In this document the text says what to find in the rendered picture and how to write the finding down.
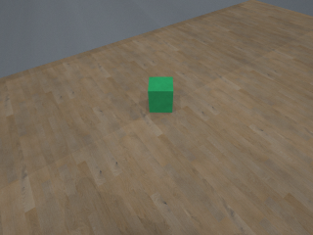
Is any carton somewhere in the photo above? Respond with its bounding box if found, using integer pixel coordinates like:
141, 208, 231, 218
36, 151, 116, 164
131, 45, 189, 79
148, 76, 174, 113

